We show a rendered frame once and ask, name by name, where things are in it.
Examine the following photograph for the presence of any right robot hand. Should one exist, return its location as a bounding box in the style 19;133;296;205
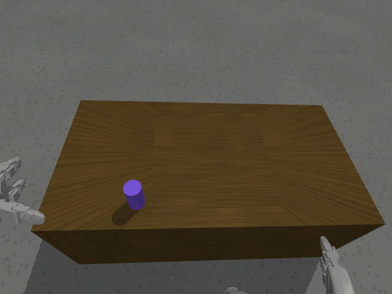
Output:
320;236;355;294

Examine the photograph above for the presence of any can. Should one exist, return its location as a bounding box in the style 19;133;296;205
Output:
123;179;145;210

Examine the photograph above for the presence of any left robot hand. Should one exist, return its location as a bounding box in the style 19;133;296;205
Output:
0;157;45;225

